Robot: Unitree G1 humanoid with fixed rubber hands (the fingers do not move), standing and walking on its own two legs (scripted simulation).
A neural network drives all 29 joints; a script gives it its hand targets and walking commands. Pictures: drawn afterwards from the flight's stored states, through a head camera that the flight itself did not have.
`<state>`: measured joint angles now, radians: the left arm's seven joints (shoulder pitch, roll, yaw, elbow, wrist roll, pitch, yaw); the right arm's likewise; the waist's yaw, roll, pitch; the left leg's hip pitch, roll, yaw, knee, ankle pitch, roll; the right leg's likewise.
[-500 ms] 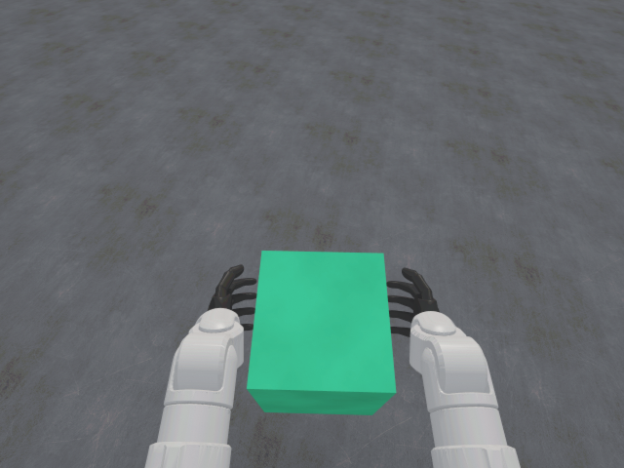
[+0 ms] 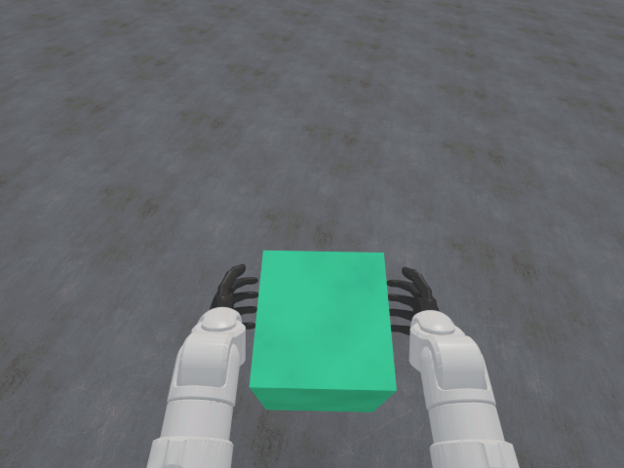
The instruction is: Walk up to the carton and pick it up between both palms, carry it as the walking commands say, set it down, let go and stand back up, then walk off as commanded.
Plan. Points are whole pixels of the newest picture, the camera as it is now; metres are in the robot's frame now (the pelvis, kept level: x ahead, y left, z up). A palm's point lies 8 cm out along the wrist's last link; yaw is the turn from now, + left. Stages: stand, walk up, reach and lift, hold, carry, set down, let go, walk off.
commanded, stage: carry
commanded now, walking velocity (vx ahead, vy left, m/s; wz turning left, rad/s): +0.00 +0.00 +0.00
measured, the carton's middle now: (321, 336) +0.32 +0.00 -0.03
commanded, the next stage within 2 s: hold in 0.44 s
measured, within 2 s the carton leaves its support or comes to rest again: neither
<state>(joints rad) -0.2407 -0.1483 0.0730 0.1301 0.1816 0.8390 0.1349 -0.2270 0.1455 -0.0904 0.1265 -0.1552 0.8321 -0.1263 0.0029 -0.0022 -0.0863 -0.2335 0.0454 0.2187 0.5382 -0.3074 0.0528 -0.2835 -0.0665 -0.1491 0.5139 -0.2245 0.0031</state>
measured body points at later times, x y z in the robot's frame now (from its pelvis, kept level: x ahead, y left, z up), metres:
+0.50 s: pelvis -0.01 +0.01 +0.00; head -0.03 +0.01 +0.45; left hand +0.29 +0.13 +0.04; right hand +0.29 -0.13 +0.04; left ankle -0.01 +0.08 -0.73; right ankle +0.03 -0.13 -0.73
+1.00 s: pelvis -0.03 -0.04 +0.00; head -0.09 -0.05 +0.44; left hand +0.28 +0.11 +0.04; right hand +0.30 -0.16 +0.03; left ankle -0.01 +0.08 -0.73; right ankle +0.04 -0.17 -0.73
